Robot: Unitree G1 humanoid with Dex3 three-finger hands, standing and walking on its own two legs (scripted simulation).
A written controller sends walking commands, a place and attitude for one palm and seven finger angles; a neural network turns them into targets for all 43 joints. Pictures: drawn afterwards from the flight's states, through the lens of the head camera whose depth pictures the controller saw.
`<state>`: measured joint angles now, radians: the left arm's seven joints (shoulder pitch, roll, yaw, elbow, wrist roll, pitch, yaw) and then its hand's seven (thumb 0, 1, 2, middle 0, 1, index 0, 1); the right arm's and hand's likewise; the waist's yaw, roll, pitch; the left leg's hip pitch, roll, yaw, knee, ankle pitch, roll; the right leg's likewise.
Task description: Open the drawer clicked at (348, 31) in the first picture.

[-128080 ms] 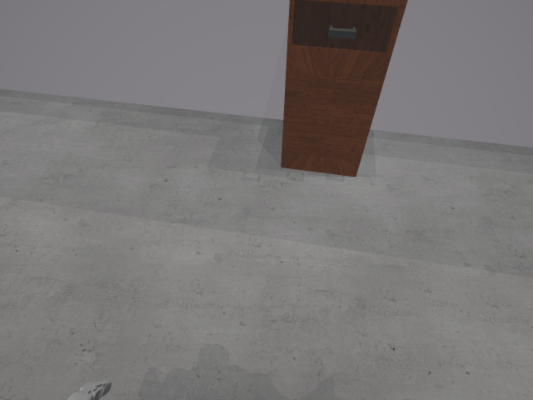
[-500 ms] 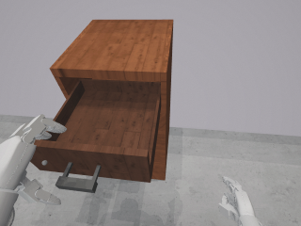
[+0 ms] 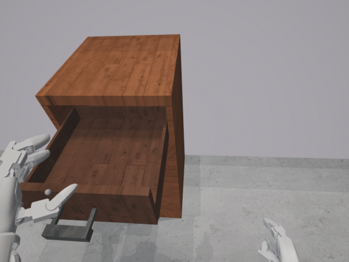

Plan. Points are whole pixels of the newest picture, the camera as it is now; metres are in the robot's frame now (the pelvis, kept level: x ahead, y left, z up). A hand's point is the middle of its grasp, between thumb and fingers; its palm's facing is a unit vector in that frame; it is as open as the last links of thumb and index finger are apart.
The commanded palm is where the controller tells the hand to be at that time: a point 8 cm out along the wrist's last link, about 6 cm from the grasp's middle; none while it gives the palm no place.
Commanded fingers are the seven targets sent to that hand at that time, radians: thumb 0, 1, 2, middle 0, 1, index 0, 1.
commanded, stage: draw the hand back to the body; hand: left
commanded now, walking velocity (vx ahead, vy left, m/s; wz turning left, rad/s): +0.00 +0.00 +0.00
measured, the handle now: (72, 222) +0.20 +0.27 -0.01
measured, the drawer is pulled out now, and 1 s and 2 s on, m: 0.29 0.29 0.29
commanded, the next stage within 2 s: step back with the hand held close in 0.42 s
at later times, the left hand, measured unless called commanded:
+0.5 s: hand (50, 193) +0.18 +0.23 +0.16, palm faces +0.39 -0.82 -0.41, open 7.5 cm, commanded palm +0.13 +0.27 +0.18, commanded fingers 0.00 0.90 0.90 -0.20 -0.30 -0.20 -0.30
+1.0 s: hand (19, 216) +0.14 +0.27 +0.16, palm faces +0.27 -0.81 -0.53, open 7.4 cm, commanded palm +0.08 +0.31 +0.18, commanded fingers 0.00 0.90 0.90 -0.20 -0.30 -0.20 -0.30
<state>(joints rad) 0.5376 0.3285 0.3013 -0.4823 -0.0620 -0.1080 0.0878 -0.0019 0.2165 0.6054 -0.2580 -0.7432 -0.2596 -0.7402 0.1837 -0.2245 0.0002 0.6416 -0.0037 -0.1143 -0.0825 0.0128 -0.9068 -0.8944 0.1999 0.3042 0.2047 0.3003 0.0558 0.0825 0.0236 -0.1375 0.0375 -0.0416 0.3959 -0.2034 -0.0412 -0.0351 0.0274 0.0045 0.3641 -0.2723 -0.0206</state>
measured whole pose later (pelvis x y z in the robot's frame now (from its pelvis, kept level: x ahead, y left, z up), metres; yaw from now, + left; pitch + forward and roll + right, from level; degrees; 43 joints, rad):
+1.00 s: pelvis -0.05 +0.03 -0.01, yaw +0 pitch +2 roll -1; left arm 0.66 0.44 0.39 -0.65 -0.05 -0.15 0.11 0.01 0.89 0.90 -0.21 -0.30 -0.21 -0.30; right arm 0.17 -0.21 -0.02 0.52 0.02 -0.01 -0.05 0.01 -0.91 -0.89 0.20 0.30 0.20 0.30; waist -0.01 0.00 0.04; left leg -0.36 0.00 -0.02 0.47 -0.14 0.00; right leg -0.28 -0.01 0.02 0.48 -0.23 0.03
